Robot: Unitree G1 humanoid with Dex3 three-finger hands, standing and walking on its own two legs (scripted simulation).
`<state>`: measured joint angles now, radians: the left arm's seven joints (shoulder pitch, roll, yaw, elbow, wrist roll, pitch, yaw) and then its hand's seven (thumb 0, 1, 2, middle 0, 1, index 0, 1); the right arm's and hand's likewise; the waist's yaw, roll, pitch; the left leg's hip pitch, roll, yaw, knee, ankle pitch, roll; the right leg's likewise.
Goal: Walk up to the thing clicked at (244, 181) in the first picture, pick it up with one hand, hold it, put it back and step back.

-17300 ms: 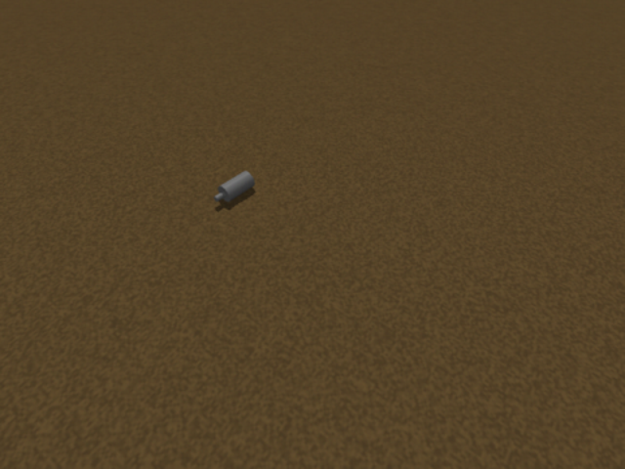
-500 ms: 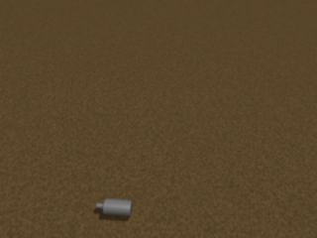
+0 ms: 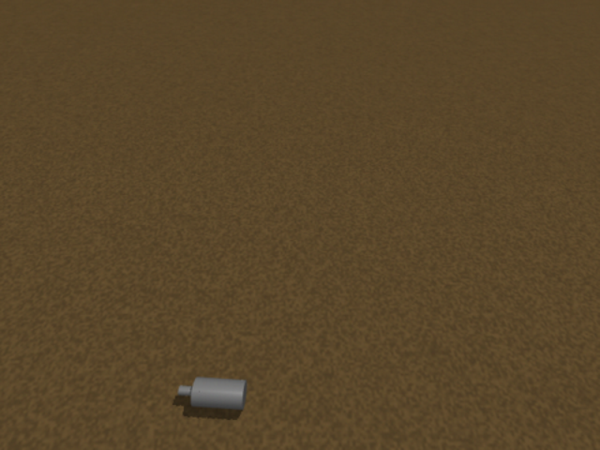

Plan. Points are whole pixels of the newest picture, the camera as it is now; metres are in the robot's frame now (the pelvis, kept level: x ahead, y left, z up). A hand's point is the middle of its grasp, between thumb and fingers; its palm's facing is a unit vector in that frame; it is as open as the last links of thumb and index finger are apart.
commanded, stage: walk up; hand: left
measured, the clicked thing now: (212, 392) +0.45 +0.26 -0.74
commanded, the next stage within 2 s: none
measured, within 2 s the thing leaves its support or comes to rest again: neither
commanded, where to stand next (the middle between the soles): +0.05 +0.00 m, yaw -1 degrees
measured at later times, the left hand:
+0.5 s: hand out of the picture +0.11 +0.25 -0.15, palm faces +0.00 -0.92 -0.40, open 7.4 cm
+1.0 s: hand out of the picture +0.03 +0.32 -0.13, palm faces +0.13 -0.78 -0.61, open 7.4 cm
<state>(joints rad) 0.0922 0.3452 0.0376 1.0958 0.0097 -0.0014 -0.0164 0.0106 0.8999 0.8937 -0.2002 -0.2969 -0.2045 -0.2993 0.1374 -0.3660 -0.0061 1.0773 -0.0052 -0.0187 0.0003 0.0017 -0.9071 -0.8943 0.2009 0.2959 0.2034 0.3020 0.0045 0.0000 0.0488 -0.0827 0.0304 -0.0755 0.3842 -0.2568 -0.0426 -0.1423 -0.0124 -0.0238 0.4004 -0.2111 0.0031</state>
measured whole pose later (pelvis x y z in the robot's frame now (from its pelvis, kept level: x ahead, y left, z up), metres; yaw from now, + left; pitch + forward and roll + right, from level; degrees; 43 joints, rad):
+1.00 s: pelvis -0.02 -0.02 -0.04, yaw +7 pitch -4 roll +0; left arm 0.19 0.44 0.08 0.85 0.03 -0.04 0.08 0.01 0.89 0.89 -0.21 -0.30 -0.21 -0.30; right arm 0.18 -0.48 -0.11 0.81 -0.04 0.12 0.08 0.00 -0.91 -0.89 0.20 0.30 0.20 0.30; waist 0.01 0.13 0.18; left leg -0.42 0.03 -0.13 0.98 -0.49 -0.02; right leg -0.42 -0.16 -0.08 0.74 -0.25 0.03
